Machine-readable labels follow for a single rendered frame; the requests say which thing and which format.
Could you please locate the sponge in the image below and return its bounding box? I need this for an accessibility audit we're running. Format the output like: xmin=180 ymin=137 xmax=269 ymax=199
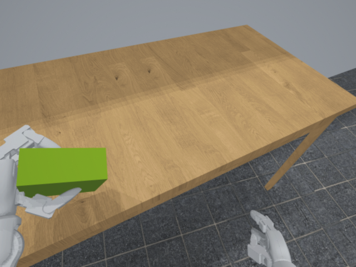
xmin=16 ymin=148 xmax=108 ymax=198

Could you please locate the right robot hand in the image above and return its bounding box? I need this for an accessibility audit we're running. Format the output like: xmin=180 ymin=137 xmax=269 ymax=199
xmin=248 ymin=210 xmax=291 ymax=267

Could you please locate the left robot hand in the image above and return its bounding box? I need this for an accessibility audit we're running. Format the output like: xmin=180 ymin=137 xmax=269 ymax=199
xmin=0 ymin=125 xmax=82 ymax=219

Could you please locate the robot left forearm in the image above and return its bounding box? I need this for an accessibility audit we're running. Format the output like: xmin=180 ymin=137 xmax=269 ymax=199
xmin=0 ymin=215 xmax=24 ymax=267

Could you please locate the table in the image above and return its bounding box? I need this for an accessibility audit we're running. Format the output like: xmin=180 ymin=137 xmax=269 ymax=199
xmin=0 ymin=25 xmax=356 ymax=267

